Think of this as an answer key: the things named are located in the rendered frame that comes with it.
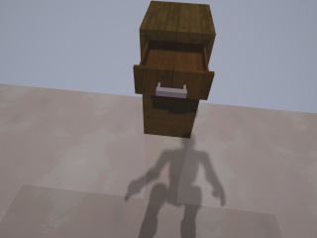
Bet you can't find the handle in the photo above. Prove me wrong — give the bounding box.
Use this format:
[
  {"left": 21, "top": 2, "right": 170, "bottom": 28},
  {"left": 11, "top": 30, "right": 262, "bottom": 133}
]
[{"left": 156, "top": 82, "right": 187, "bottom": 99}]

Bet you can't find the cabinet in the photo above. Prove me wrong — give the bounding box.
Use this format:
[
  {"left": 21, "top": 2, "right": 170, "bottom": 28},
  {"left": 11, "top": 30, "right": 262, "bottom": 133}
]
[{"left": 139, "top": 0, "right": 216, "bottom": 139}]

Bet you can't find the drawer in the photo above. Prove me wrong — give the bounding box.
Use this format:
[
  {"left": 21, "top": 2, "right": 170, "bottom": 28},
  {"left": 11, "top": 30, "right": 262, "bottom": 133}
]
[{"left": 133, "top": 39, "right": 215, "bottom": 100}]

